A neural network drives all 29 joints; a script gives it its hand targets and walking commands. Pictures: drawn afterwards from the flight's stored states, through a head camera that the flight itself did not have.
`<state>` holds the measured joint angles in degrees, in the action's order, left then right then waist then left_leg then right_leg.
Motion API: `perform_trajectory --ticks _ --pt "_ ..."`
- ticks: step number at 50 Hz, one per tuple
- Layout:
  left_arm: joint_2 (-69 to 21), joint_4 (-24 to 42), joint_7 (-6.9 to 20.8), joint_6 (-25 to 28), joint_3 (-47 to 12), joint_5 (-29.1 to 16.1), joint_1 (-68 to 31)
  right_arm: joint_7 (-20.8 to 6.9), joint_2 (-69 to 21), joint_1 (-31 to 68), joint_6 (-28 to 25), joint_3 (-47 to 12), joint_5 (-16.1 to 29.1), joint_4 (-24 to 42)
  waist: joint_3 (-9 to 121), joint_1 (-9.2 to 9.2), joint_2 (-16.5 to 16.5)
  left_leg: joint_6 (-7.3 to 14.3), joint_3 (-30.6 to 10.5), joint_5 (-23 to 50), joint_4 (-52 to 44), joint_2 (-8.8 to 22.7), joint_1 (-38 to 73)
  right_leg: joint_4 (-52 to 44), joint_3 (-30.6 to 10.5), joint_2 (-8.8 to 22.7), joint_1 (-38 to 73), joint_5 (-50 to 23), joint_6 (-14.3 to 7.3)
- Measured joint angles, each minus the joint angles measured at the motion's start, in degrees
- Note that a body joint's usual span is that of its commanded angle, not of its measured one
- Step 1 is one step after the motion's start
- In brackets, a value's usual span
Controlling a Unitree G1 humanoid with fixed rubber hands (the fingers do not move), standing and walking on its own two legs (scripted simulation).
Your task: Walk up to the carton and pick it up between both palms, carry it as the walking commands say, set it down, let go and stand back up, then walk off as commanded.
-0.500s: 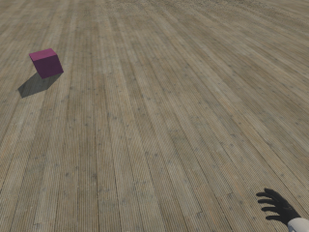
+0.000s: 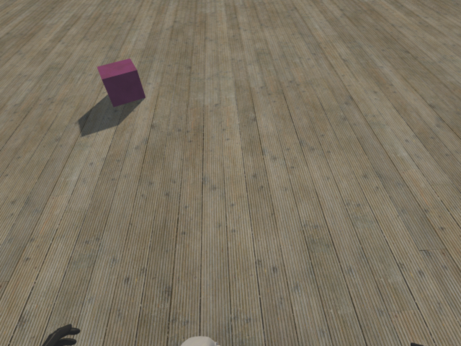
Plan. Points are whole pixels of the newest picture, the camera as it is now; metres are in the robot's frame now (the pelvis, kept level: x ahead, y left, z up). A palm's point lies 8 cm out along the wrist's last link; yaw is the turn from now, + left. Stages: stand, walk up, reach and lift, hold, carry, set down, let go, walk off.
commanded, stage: walk up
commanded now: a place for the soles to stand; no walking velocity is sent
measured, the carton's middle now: (121, 82) +2.08 +0.84 -0.63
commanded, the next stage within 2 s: none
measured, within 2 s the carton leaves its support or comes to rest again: neither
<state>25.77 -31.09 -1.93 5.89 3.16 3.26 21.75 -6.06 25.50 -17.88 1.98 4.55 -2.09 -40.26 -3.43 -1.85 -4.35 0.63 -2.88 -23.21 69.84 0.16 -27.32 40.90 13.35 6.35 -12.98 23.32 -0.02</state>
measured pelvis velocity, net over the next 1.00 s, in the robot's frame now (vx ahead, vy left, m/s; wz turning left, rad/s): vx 0.53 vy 0.16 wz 0.33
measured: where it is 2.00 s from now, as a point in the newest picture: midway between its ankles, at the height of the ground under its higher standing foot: (173, 197)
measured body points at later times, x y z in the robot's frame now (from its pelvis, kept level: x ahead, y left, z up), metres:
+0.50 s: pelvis +0.28 +0.05 -0.01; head +0.32 +0.07 +0.44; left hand +0.35 +0.37 -0.09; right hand +0.48 -0.24 -0.07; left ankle +0.31 +0.17 -0.71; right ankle +0.41 -0.07 -0.69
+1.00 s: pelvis +0.53 +0.16 -0.02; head +0.52 +0.18 +0.43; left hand +0.49 +0.51 -0.10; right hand +0.80 -0.09 -0.04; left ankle +0.56 +0.30 -0.71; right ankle +0.51 -0.02 -0.64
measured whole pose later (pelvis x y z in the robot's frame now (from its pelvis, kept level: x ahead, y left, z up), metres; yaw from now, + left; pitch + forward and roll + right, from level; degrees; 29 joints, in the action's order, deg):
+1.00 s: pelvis +0.53 +0.16 -0.02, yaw +19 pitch -4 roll +1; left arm 28.9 -33.6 1.6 1.8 4.5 0.6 25.2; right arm -1.8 27.1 -14.4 -2.7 3.8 -0.8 -31.2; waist -2.9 1.7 4.2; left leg 1.7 2.7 -19.0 47.6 0.0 -25.0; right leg 72.4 -2.1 7.2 -20.6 29.1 -2.0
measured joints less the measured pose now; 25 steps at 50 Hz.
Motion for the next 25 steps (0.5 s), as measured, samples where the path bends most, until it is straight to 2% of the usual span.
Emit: perform_trajectory --ticks 3,7,10,12,13,15,17,20,25 --pt "0.53 -0.27 0.22 0.57 0.67 -0.37 1.95 -0.75 -0.04 2.01 -0.73 -0.59 0.27 1.13 0.01 2.25 -0.68 -0.65 1.77 1.71 -8.24 2.65 -3.12 -5.67 2.07 0.32 6.80 0.43 1.34" --pt "2.33 -1.03 0.51 -0.20 1.10 -1.00 4.57 -1.71 0.00 6.08 -1.15 -0.79 0.32 3.33 -0.72 4.86 -0.19 -0.23 2.56 7.51 -22.33 4.63 -5.31 -10.93 4.80 0.71 14.69 2.22 3.33" --pt "3.81 -1.76 0.71 -1.29 1.43 -1.39 6.45 -1.80 0.05 8.28 -1.50 -0.96 -0.05 4.85 -0.67 6.79 1.81 1.01 4.55 12.95 -29.93 4.02 -4.50 -10.02 6.19 2.52 18.40 6.40 4.28" --pt "3.88 -2.30 0.97 -2.17 1.54 -1.83 7.51 -0.83 0.50 9.51 -2.16 -0.68 -0.48 5.58 -0.82 7.46 3.38 2.31 5.36 17.35 -30.11 2.15 -3.54 -2.50 5.44 5.40 17.74 10.27 2.72" --pt "3.38 -2.67 1.30 -2.67 1.50 -2.38 7.12 0.16 0.69 10.31 -2.44 -0.37 -0.58 5.90 -1.57 6.99 4.17 2.47 5.62 16.21 -26.55 0.96 -4.54 6.64 2.71 6.77 14.53 8.78 0.99" --pt "2.18 -2.35 2.26 -3.57 0.57 -3.35 4.94 2.38 0.91 10.99 -2.43 -0.22 0.03 7.01 -3.53 5.52 4.75 2.60 4.81 11.26 -22.09 -0.87 -5.19 26.40 -5.92 4.21 5.54 8.39 -0.79" --pt "1.71 -1.16 3.06 -3.60 -0.76 -3.54 2.06 4.02 0.43 10.57 -2.13 -0.92 0.65 7.50 -5.64 4.04 6.30 2.76 4.13 9.35 -22.47 -2.83 -3.21 36.85 -10.88 1.66 -2.34 5.83 -2.13" --pt "0.84 0.47 3.77 -2.88 -1.81 -2.96 -1.27 4.87 -0.28 8.55 -1.91 -1.71 1.31 7.03 -6.99 2.37 8.38 2.83 3.64 8.42 -25.06 -4.69 0.92 34.77 -13.13 0.81 -11.58 3.05 -3.06" --pt "0.65 2.29 4.03 -3.06 -2.00 -2.30 -1.75 4.16 -0.21 3.84 -2.53 -1.97 1.21 6.82 -5.33 0.35 8.94 2.53 3.62 3.47 -26.08 -4.24 7.02 14.92 -12.58 0.62 -18.50 1.54 -3.11"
